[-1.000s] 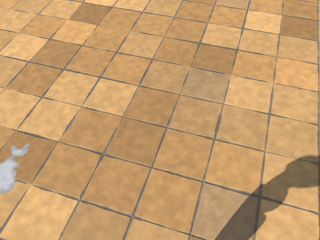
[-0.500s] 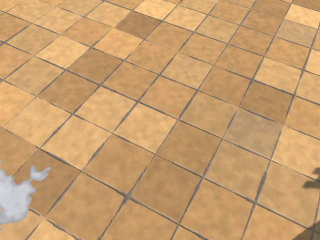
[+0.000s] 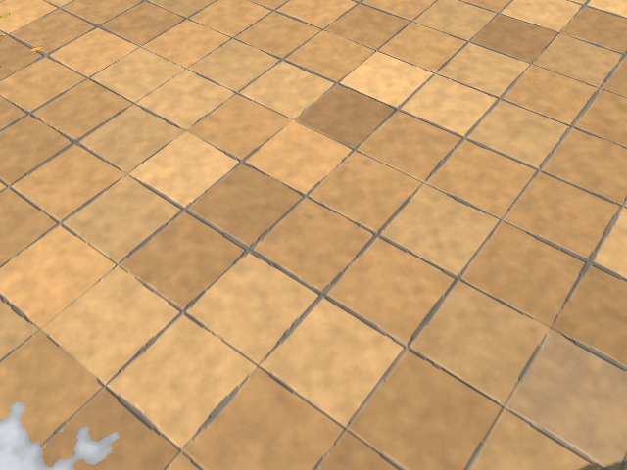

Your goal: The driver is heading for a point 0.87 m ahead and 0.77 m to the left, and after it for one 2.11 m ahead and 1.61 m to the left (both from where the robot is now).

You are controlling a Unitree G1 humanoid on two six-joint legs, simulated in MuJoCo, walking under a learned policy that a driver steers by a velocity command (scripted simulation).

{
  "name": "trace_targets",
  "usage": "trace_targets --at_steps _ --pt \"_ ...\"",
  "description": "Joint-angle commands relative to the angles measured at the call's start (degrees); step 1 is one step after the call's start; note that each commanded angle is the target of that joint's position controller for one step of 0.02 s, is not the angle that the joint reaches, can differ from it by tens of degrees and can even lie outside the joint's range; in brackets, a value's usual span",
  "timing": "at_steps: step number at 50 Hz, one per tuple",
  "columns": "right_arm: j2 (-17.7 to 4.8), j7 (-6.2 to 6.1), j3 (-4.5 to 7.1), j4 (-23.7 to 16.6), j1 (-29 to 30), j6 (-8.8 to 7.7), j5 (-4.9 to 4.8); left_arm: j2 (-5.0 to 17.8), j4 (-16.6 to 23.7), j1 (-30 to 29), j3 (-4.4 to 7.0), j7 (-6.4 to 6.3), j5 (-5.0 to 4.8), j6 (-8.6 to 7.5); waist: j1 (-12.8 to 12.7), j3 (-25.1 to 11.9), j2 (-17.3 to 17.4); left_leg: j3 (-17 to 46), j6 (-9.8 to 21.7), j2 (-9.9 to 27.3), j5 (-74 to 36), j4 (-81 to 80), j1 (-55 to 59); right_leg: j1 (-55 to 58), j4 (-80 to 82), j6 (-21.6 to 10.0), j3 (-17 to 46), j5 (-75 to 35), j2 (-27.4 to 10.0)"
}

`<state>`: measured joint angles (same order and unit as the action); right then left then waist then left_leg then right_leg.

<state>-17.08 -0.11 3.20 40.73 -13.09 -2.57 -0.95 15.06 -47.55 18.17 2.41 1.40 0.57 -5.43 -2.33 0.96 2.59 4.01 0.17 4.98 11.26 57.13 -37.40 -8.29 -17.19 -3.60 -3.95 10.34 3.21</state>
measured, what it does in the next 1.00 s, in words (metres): walks ahead, turning left: left foot, then right foot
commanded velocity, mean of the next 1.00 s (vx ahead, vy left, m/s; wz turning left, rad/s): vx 0.50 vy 0.00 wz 0.53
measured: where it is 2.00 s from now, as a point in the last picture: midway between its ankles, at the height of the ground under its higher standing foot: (138, 287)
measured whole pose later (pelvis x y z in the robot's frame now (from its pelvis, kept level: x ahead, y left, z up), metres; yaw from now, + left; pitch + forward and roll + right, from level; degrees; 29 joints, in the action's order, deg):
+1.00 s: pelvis +0.57 +0.11 +0.00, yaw +33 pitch +1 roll -2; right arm -18.2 -0.1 4.5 37.3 -13.0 -0.4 -1.3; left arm 15.4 -45.5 17.3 3.6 0.3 0.5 -5.3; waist -2.8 1.5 2.8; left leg 3.7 -0.1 4.2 14.0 61.6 -37.4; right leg -8.3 -19.4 -1.6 -6.4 12.0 0.8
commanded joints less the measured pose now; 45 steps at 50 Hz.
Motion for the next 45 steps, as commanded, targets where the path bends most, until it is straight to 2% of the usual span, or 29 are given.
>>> trace_targets --at_steps 1,5,9,11,12,13,14,15,16,17,18,19,20,22,24,28,30,32,34,36,37,38,39,40,41,42,43,44,45 --pt "-2.6 0.28 0.6 -3.41 1.15 -0.66 -0.05 9.26 3.44 -3.45 2.24 -0.65 -0.14 -1.05 0.81 0.19 -6.09 1.25 -0.44 1.2 -10.02 -7.74 -2.14 1.27 10.02 -7.81 6.35 -14.1 -15.16" --pt "-0.93 1.61 -0.05 -5.62 8.54 -1.18 -0.21 10.22 1.85 -0.69 2.38 -1.14 -0.5 -0.44 -2.36 2.29 -5.43 -2.25 0.37 -0.11 -17.92 -18.77 0.19 3.77 10.46 -6.15 0.78 -14.71 -15.3" --pt "-1.27 3.01 0.08 -8.48 12.71 -1.09 -0.29 11.31 0.22 1.37 2.88 -1.4 -1.27 1.31 -2.86 3.85 -5.15 -4.25 2.48 -1.39 -12.01 -23.28 -2.62 12.77 6.63 -5.07 -1.26 -22.03 -18.34" --pt "-2.77 3.54 0.87 -9.2 11.11 -0.95 -0.05 12.8 0.53 0.36 3.38 -1.99 -1.6 2.26 -0.7 1.61 -6.84 -7.3 4.43 -4.13 -5.68 -23.68 1.85 15.5 0.27 -3.78 -3.11 -39.65 -18.75" --pt "-4.2 3.58 1.66 -8.78 7.76 -0.75 0.07 13.6 0.83 -0.1 3.66 -2.45 -1.63 2.77 1.49 -1.05 -8.04 -8.92 5.65 -6.16 -2.71 -23.41 6.83 16.02 -5.61 -3.05 -4.11 -49.48 -18.54" --pt "-6.48 3.34 3.07 -7.05 0.25 -0.62 -0.03 13.8 1.22 -1.03 3.67 -2.91 -1.55 3.34 5.92 -5.22 -7.61 -9.76 7.41 -8.39 -3.81 -25.75 16.89 13.7 -15.77 -1.73 -5.71 -53.56 -17.14" --pt "-10.2 2.44 4.92 -4.75 -9.48 -0.25 -0.19 12.75 2.09 -1.21 3.13 -3.36 -1.13 3.25 10.71 -10.5 -4.78 -4.34 10.16 -6.55 -6.38 -27.5 33.87 2.98 -30.23 0.4 -6.31 -44.83 -15.12" --pt "-17.16 1.59 6.36 -4.26 -12.57 -0.09 -0.38 5.62 5.24 4.13 0.59 -2.44 0.8 1.76 6.9 -17.12 9.33 23.91 20.08 8.72 -1.87 -27.59 57.84 -23.88 -52.69 4.04 -5.46 -1.02 -5.78" --pt "-14.17 1.58 5.26 -5.45 -13.79 -0.56 -0.55 6.62 5.47 1.63 0.21 -1.42 0.26 -0.62 8.34 -24.97 7.83 44.13 24.65 14.68 3.87 -36.78 63.74 -33.79 -61.9 4.27 6.77 23.44 -0.3" --pt "-10.78 1.61 4.1 -4.95 -12.35 -0.86 0.09 10.24 7.3 -4.61 1.35 -0.58 -2.27 -1.99 9.85 -17.95 4.34 35.26 20.9 12.36 3.39 -38.32 59.38 -39.01 -62.73 3.17 9.89 19.03 -4.05" --pt "-9.44 1.53 3.66 -5.07 -8.94 -1.03 -0.01 9.73 8.37 -7.02 0.98 -0.45 -2.51 -2.74 7.94 -11.47 0.89 27.68 18.78 9.99 -0.28 -38.9 50.48 -38.58 -58.21 2.53 8.99 13.94 -6.45" --pt "-8.13 1.48 3.19 -5.69 -5.02 -0.96 -0.02 9.41 8.11 -7.69 1.13 -0.8 -1.16 -2.85 5.45 -7.07 -2.43 22.4 17.27 7.66 -5.47 -39.98 41.71 -35.7 -52.87 2.98 8.48 11.04 -8.3" --pt "-6.8 1.33 2.65 -6.56 -2.24 -0.95 0.47 9.97 7.98 -6.88 1.62 -1.02 -0.36 -2.29 3.19 -5.05 -1.25 19.03 16.77 5.97 -10.45 -41.44 35.22 -31.57 -49.56 3.63 8.56 8.92 -9.65" --pt "-6.65 0.95 2.6 -7.19 0.04 -1.01 0.62 9.03 7.9 -4.92 1.67 -1.05 0.14 -0.89 0.92 -4.03 0.39 16.46 17.34 4.19 -14.67 -43.7 28.15 -27.43 -46.12 5.52 7.84 7.25 -9.9" --pt "-7.82 0.27 2.9 -6.55 -0.54 -1.18 0.47 7.62 8.4 -6.01 1.33 -1.3 0.42 -0.03 0.74 -2.87 0.34 12.98 17.29 2.83 -17.31 -44.44 23.41 -26.45 -40.72 7.41 6.66 3.86 -9.25" --pt "-9.09 -0.74 3.3 -4.81 -3.63 -0.64 -0.03 5.1 10.77 -15.44 0.29 -1.11 0.21 -0.19 4.43 -1.06 1.38 9.34 13.69 -0.9 -10.58 -43.44 19.82 -22.28 -22.21 8.41 6.09 -11.63 -6.06" --pt "-9.63 -0.87 3.47 -3.75 -5.92 -0.36 -0.24 5.6 11.73 -18.7 0.41 -0.69 -0.5 -0.57 5.96 -1.1 1.82 11.27 12.8 -0.28 -7.06 -42.6 20.49 -19.63 -17.15 8.27 6.41 -15.35 -4.34" --pt "-9.17 -0.97 3.41 -2.96 -7.19 -0.11 -0.62 7.14 12.34 -19.6 0.98 -0.3 -0.98 -0.95 5.97 -1.16 2.41 14.72 12.08 1.16 -4.05 -39.64 23.68 -18.88 -13.74 7.41 8.18 -14.33 -4.1" --pt "-8.74 -1.13 3.37 -2.74 -7.14 0.15 -0.55 8.63 12.33 -18.39 1.74 -0.02 -1.08 -1.33 4.84 -1.33 3.6 18.41 11.15 2.64 -3.11 -35.96 26.84 -17.43 -12.14 5.92 9.14 -9.93 -4.13" --pt "-7.45 -1.08 3.06 -3.02 -6.05 0.53 -0.3 9.59 10.85 -12.34 2.7 -0.22 -0.96 -1.76 1.42 -2.78 4.53 19.41 9.34 1.21 -4.43 -30.54 26.8 -9.5 -9.48 3.56 7.6 -6.64 -3.75" --pt "-4.64 -0.86 2.04 -3.47 -6.27 0.4 0.05 11.43 10.07 -6.35 3.52 -0.59 -0.12 -2.07 -1.39 -7.69 2.52 16.68 7.37 -1.91 -4.18 -21.13 23.91 1.17 -9.64 1.02 10.41 -5.56 -7.68" --pt "-0.85 -0.74 0.85 -4.64 -11.02 0.1 -0.21 15.95 9.49 0.71 4.6 -1.06 1.14 -2.05 -1.7 -16.28 -8.81 9.32 3.44 -8.6 8.31 -2.4 9.41 21.14 -8.29 -5.35 27.11 0.65 -20.33" --pt "-2.27 -0.83 0.58 -5.65 -14.17 -0.37 -1.11 16.33 7.59 4.57 5.08 -0.49 0.1 -1.21 -0.91 -19.71 -23.11 5.73 1.59 -9.57 23.55 11.75 -4.24 27.96 -1.51 -10.87 49.75 17.23 -28.16" --pt "-7.54 -0.87 1.86 -4.6 -11.14 -0.21 -1.38 11.4 8.74 1.9 3.79 -0.52 -0.66 -0.97 -2.06 -12.48 -14.86 7.14 0.96 -6.1 19.38 17.55 -8.77 22.63 0.78 -9.19 46.77 25.35 -26.66" --pt "-8.88 -0.84 2.29 -5.36 -5.93 0.15 -0.87 9.36 9.09 -0.51 3.18 -0.83 -0.51 -0.46 -2.45 -6.8 -10.09 4.96 0.71 -4.18 14.77 18.58 -9.14 15.98 0.91 -7.07 37.77 21.19 -24.55" --pt "-8.3 -0.79 2.35 -5.96 -3.38 0.33 -0.28 8.23 9.06 -3.09 2.71 -0.94 -0.05 -0.17 -1.45 -3.08 -7.48 3.99 0.56 -2.53 11.22 16.51 -7.33 9.35 1.92 -6.28 30.6 13.56 -22.0" --pt "-7.47 -0.6 2.55 -6.22 -2.52 0.52 -0.13 6.93 8.68 -4.63 2.28 -1.11 0.22 -0.14 -0.22 -1.11 -8.14 4.05 0.58 -0.84 8.84 13.96 -5.58 5.24 3.13 -5.85 25.48 8.01 -20.05" --pt "-6.34 -0.33 2.47 -6.19 -3.03 0.84 -0.5 6.45 8.38 -5.36 2.12 -1.21 0.34 -0.28 0.74 -0.29 -9.54 3.42 0.59 0.29 7.51 12.37 -3.06 2.28 4.59 -5.39 21.25 4.66 -18.55" --pt "-5.13 -0.19 2.31 -6.1 -3.33 1.19 -0.72 6.13 7.99 -5.53 2.16 -1.22 0.08 -0.52 1.05 -0.13 -10.05 2.61 0.46 0.63 6.8 11.19 -2.1 1.14 5.8 -5.58 18.13 2.03 -17.84"
Keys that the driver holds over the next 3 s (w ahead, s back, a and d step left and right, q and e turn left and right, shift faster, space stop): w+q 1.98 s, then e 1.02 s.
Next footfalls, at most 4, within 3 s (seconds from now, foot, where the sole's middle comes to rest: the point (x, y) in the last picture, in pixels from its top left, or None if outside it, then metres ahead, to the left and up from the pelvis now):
0.28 left None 0.32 0.16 -0.78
0.74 right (337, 400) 0.64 0.03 -0.78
1.26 left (177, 363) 0.73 0.41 -0.78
1.74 right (168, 251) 1.06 0.49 -0.78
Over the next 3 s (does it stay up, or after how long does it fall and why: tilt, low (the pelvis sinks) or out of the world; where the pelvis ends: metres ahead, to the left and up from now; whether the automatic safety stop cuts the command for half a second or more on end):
stays up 1.01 0.69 0.00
